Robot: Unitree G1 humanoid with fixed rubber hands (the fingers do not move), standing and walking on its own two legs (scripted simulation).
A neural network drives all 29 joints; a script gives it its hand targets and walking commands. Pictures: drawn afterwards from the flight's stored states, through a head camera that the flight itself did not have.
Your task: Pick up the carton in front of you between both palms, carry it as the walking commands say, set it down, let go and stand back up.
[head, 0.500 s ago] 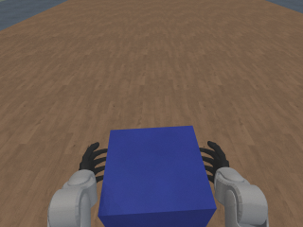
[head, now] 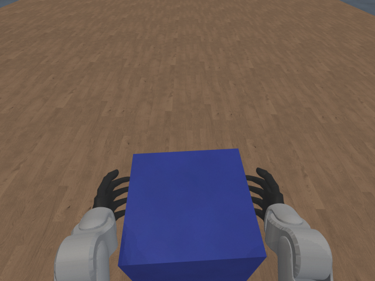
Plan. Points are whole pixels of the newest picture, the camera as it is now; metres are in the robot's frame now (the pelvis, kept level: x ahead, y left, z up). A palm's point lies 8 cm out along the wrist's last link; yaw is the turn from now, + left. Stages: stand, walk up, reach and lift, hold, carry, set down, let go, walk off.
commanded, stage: carry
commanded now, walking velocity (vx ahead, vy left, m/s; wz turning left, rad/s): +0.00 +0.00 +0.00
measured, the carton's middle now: (189, 225) +0.26 +0.00 +0.02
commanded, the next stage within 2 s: hold in 1.64 s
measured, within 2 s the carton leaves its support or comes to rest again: neither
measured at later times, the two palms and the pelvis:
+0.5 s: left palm (124, 175) +0.34 +0.14 +0.08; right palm (261, 175) +0.34 -0.16 +0.09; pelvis +0.09 -0.01 +0.01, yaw +0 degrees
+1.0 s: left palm (133, 183) +0.36 +0.13 +0.04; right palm (259, 185) +0.35 -0.17 +0.04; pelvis +0.06 -0.02 +0.01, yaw +0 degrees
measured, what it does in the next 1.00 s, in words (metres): steps on the spot: right foot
